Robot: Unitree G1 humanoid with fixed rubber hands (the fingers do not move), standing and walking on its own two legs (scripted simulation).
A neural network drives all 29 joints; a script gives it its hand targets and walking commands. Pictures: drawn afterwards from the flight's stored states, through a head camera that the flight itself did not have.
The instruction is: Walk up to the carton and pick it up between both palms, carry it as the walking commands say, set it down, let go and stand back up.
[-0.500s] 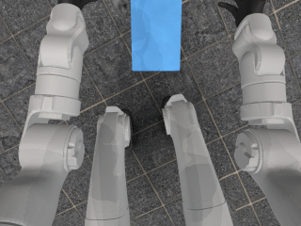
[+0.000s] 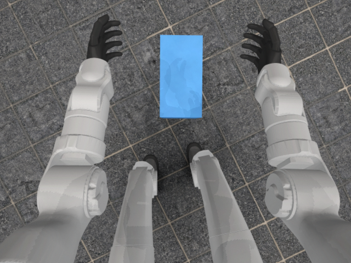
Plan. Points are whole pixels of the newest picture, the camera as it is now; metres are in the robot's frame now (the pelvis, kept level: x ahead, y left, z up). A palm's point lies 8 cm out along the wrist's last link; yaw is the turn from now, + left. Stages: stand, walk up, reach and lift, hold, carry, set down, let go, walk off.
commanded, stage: let go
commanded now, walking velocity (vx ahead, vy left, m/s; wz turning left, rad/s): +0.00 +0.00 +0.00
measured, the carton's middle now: (180, 82) +0.51 -0.07 -0.55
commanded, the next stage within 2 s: stand in 1.28 s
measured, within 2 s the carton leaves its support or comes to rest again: neither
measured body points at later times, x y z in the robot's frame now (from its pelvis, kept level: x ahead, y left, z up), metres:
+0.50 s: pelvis +0.09 +0.00 +0.08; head +0.28 +0.00 +0.49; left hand +0.41 +0.18 -0.04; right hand +0.35 -0.24 -0.03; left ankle +0.08 +0.12 -0.63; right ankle +0.11 -0.10 -0.63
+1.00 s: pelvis +0.11 +0.04 +0.11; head +0.14 +0.03 +0.56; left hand +0.28 +0.28 +0.03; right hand +0.27 -0.20 +0.02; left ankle +0.08 +0.12 -0.63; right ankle +0.11 -0.10 -0.63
